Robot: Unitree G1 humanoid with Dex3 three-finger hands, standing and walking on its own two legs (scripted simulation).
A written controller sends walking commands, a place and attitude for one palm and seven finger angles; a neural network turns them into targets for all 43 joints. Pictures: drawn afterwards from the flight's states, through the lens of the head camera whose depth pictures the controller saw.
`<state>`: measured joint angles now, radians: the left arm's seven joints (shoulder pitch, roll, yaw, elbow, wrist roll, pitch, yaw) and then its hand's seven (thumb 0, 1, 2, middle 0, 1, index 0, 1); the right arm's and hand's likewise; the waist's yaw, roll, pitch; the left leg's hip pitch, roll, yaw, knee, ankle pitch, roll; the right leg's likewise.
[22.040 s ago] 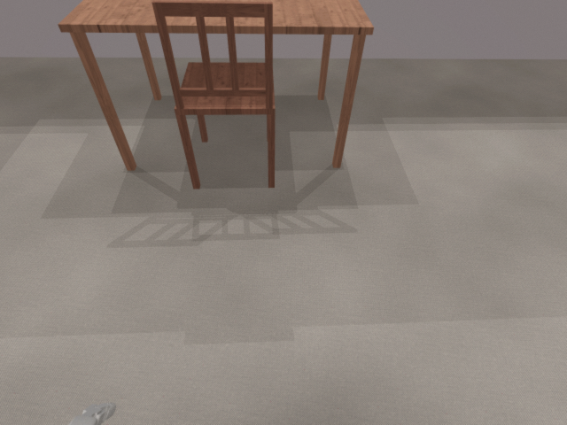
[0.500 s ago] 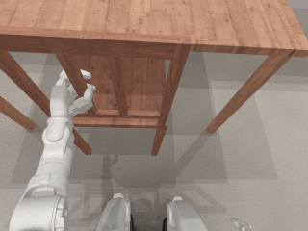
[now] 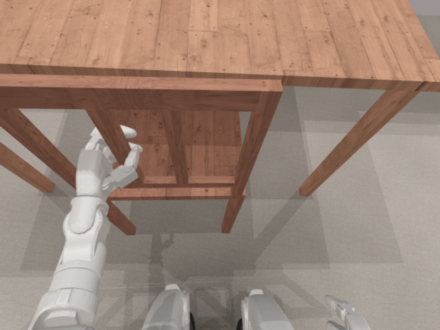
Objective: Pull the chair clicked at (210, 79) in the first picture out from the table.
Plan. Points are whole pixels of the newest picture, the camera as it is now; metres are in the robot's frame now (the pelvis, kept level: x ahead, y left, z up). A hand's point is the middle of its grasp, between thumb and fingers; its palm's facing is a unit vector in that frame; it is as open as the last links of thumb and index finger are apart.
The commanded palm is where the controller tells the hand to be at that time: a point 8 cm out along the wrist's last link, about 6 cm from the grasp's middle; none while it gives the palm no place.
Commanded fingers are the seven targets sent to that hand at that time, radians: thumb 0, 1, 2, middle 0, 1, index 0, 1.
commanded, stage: hook a spindle and tug to test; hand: left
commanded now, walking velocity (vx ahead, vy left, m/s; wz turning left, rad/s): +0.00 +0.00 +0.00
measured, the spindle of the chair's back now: (122, 151) +0.43 +0.18 +0.01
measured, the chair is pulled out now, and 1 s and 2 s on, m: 0.02 0.13 0.22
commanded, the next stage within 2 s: step backward, pulling the chair out in 0.04 s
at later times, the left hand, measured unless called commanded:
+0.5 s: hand (136, 172) +0.38 +0.14 +0.03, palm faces +0.02 -0.99 -0.11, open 5.6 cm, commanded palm +0.35 +0.19 +0.03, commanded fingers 0.00 0.90 0.90 -0.50 -1.45 -0.50 -1.45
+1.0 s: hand (155, 223) +0.29 +0.10 +0.03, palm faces -0.02 -0.99 -0.15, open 5.5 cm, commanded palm +0.27 +0.16 +0.03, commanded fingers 0.00 0.90 0.90 -0.50 -1.45 -0.50 -1.45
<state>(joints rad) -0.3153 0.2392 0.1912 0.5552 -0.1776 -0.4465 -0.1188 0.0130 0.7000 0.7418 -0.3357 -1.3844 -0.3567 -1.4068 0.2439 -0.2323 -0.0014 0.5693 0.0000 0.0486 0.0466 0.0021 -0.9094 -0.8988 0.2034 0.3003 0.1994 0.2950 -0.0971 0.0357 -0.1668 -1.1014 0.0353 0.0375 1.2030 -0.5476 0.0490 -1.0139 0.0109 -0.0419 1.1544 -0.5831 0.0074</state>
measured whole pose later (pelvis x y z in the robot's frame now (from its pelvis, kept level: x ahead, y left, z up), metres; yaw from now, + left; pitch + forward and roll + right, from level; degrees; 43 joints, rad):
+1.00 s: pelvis -0.06 -0.01 +0.09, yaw -3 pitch +4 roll -1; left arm -0.37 0.16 0.05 0.93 -0.08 -0.24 0.10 0.04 0.67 0.71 -0.25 -1.11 -0.49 -1.45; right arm 0.20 -0.25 0.00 0.66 0.05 0.11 -0.12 0.00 -0.91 -0.90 0.21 0.30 0.20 0.30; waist -0.09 0.04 0.11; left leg -0.44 0.05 0.11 0.57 -0.20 0.02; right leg -0.39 0.02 -0.04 0.52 -0.21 -0.01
